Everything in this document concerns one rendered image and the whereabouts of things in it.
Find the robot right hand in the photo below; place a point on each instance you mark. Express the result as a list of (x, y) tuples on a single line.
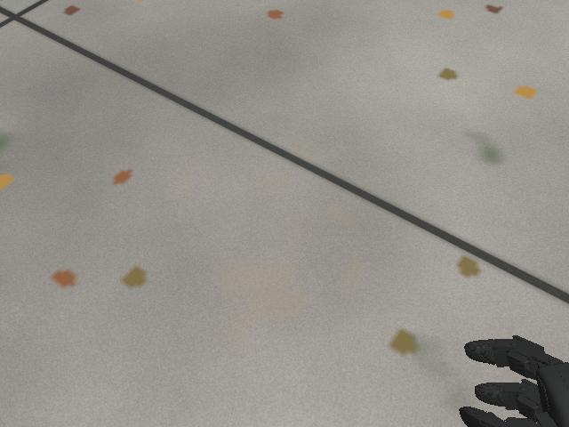
[(544, 405)]

